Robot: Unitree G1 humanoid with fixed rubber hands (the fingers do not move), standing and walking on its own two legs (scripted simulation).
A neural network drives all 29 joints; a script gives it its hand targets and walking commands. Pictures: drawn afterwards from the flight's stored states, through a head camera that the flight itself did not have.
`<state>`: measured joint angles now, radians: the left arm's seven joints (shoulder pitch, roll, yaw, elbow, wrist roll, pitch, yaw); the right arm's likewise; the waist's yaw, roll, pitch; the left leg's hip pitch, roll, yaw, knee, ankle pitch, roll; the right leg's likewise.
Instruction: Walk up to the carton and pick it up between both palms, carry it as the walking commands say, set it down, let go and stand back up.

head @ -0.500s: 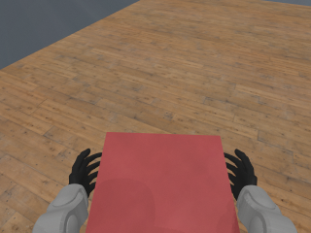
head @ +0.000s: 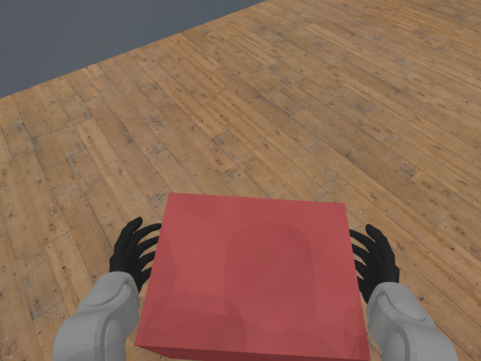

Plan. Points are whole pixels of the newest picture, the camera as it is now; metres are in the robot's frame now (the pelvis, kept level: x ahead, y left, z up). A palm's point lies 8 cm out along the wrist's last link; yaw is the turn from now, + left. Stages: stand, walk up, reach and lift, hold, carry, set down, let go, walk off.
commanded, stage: carry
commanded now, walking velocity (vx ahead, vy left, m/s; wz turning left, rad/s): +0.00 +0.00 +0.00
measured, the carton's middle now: (249, 287) +0.24 +0.01 +0.00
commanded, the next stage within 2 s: none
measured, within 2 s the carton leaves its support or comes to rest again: neither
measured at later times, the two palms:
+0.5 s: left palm out of the picture +0.10 +0.32 +0.05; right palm (258, 301) +0.21 -0.01 +0.05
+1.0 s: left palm out of the picture +0.06 +0.29 +0.08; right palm (288, 346) +0.15 -0.04 +0.08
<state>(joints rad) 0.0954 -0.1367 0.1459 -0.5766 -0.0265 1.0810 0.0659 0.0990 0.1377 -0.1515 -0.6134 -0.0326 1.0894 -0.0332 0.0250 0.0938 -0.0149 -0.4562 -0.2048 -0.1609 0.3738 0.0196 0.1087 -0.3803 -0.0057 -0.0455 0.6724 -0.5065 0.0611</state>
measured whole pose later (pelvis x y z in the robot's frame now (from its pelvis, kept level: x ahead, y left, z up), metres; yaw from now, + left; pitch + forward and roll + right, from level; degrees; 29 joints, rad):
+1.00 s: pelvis -0.11 +0.06 +0.00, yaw +15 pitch +3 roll -1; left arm 0.06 -0.13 0.16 -0.50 0.02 1.19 0.06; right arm 0.06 0.13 -0.17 -0.51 -0.04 1.19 -0.05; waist 0.02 0.02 -0.10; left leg -0.48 0.01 0.03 0.45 -0.09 0.01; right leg -0.38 -0.05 -0.14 0.56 -0.29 -0.02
